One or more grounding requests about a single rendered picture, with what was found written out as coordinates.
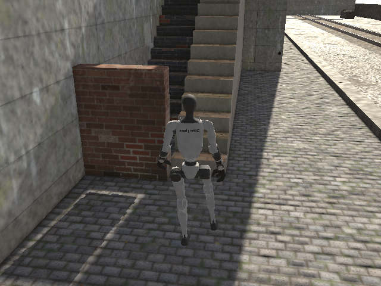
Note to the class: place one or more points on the robot left shin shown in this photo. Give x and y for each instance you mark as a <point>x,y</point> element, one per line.
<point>183,218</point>

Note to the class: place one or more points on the right robot forearm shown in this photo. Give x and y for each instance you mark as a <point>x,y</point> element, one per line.
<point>218,159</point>

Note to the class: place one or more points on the right robot upper arm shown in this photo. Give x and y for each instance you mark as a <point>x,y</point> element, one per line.
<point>211,135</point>

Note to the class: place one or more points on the left robot hand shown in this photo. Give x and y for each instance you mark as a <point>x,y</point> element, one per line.
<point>161,166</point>

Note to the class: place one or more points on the robot right foot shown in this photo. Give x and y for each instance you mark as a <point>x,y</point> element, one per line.
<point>213,225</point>

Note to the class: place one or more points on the left robot forearm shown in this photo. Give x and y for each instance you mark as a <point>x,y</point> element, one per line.
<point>162,155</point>

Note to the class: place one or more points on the right robot hand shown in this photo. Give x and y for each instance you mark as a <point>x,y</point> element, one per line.
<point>221,173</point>

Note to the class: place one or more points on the left robot upper arm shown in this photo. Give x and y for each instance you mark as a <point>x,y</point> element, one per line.
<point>171,126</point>

